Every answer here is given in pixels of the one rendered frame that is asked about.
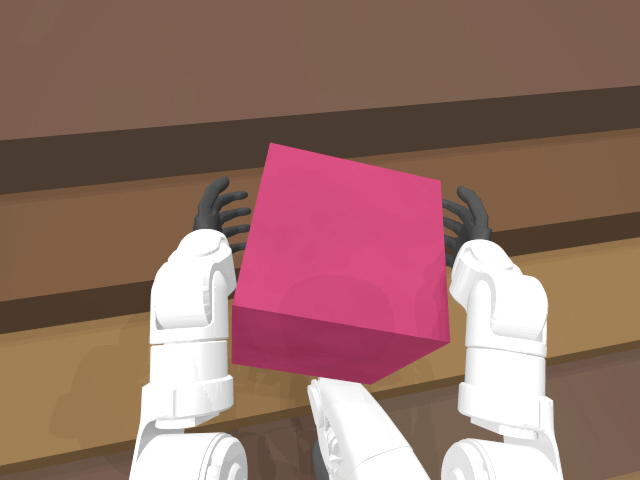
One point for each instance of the right robot shin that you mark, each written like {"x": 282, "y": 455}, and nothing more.
{"x": 331, "y": 454}

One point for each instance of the left robot hand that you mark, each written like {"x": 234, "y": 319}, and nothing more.
{"x": 208, "y": 216}

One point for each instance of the right robot hand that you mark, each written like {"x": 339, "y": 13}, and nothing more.
{"x": 475, "y": 221}

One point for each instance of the right robot forearm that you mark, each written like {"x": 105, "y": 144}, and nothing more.
{"x": 506, "y": 336}

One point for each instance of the robot right thigh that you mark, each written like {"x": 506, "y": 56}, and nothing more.
{"x": 371, "y": 445}

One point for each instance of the left robot upper arm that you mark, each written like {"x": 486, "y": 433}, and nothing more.
{"x": 192, "y": 456}

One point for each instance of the left robot forearm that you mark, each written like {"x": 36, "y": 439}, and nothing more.
{"x": 189, "y": 380}

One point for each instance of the right robot upper arm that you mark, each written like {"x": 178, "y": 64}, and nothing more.
{"x": 475, "y": 459}

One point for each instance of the carton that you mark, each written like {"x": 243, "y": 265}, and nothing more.
{"x": 344, "y": 272}

